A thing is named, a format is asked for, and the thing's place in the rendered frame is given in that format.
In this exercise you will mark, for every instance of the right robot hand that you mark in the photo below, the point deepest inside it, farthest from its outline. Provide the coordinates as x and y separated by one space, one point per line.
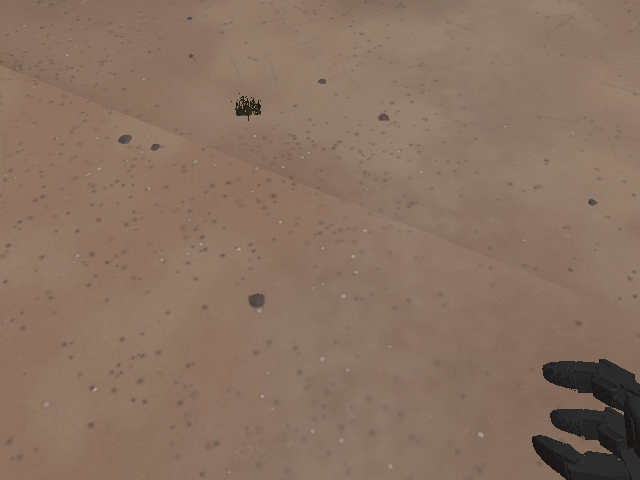
620 434

